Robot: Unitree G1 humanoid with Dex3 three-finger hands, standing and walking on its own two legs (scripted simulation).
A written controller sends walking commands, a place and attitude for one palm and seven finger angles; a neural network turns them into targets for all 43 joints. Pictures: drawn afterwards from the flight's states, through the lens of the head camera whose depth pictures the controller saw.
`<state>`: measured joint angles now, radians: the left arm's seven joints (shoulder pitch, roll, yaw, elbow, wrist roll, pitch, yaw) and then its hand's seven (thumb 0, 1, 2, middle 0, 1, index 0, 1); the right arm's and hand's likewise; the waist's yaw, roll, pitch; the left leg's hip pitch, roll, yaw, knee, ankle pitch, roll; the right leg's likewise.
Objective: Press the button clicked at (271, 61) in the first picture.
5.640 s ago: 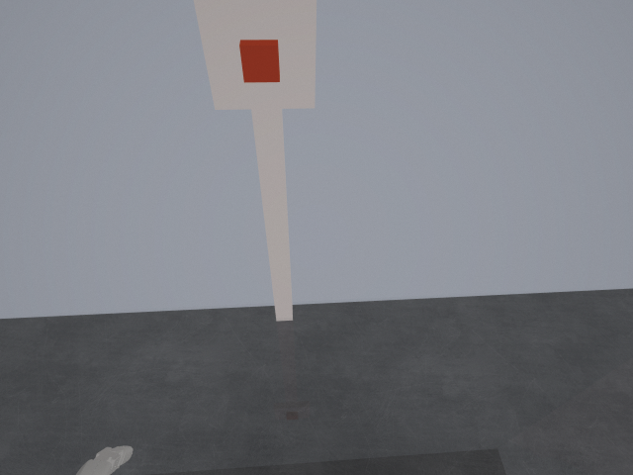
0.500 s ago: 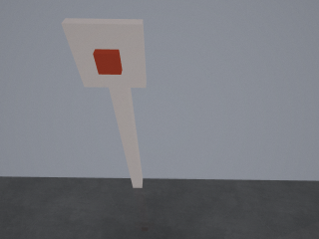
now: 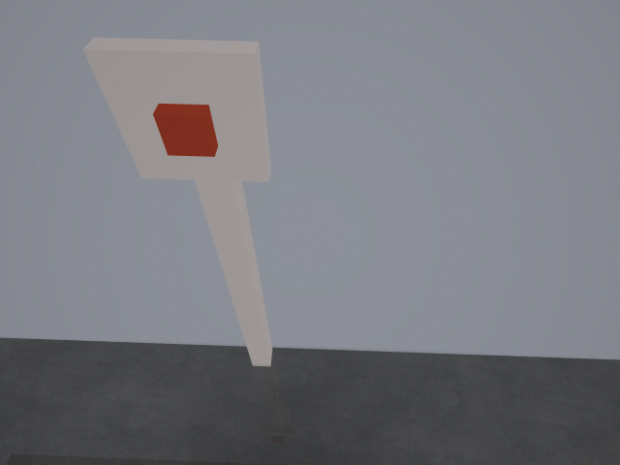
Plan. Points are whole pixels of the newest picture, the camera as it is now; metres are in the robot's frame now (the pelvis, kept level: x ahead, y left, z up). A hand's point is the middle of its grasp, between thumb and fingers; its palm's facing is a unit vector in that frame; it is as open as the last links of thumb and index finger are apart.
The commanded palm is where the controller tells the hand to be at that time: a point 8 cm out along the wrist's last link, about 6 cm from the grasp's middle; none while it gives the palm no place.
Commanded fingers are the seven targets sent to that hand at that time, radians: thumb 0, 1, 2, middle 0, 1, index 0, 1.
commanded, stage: come to a stop and stand still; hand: left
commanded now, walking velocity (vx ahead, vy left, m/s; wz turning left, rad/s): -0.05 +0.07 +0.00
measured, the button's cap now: (188, 129) +0.46 +0.20 +0.19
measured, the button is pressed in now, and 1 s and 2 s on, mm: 0 0 0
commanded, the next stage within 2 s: look again from close up in 0.52 s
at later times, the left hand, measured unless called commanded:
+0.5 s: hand out of the picture -0.03 +0.15 -0.17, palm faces +0.04 -0.98 -0.19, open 7.3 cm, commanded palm none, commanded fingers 0.00 0.90 0.90 -0.20 -0.30 -0.20 -0.30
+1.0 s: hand out of the picture -0.02 +0.20 -0.17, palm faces +0.02 -0.98 -0.20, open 7.3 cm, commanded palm none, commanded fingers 0.00 0.90 0.90 -0.20 -0.30 -0.20 -0.30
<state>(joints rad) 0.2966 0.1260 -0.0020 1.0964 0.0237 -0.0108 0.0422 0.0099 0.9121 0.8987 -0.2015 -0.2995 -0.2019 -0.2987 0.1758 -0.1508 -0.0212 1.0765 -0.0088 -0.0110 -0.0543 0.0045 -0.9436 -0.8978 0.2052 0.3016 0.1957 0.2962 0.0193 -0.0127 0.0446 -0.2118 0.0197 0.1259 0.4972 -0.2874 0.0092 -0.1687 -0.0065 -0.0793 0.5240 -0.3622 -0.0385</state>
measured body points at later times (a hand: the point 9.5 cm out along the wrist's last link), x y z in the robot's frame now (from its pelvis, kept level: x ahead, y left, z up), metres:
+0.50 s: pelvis -0.02 -0.03 +0.01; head -0.01 -0.03 +0.46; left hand -0.03 +0.20 -0.15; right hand -0.03 -0.24 -0.16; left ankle -0.02 +0.11 -0.73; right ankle -0.05 -0.09 -0.73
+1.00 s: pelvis -0.03 +0.02 +0.00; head -0.03 +0.02 +0.45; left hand -0.02 +0.25 -0.16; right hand -0.02 -0.20 -0.16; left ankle -0.04 +0.11 -0.73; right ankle -0.05 -0.08 -0.73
